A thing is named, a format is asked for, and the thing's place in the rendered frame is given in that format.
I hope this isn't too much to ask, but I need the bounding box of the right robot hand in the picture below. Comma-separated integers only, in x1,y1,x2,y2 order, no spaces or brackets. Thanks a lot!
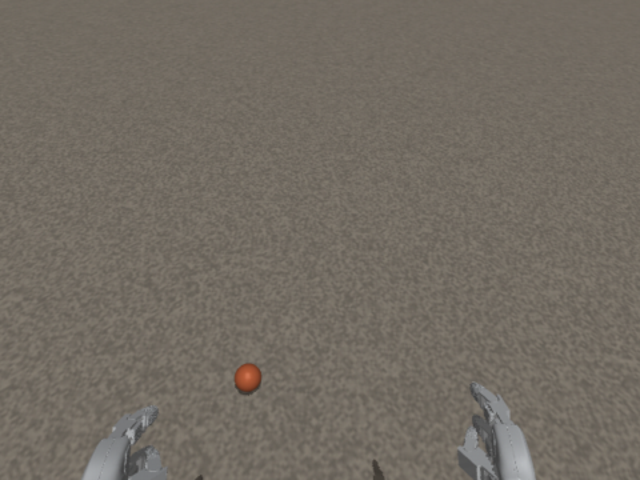
457,382,536,480

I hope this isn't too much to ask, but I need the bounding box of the ball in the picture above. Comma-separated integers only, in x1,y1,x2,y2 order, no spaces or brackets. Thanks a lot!
234,363,261,392

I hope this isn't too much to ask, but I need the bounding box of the left robot hand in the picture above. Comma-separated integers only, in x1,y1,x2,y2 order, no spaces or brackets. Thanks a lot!
81,405,168,480

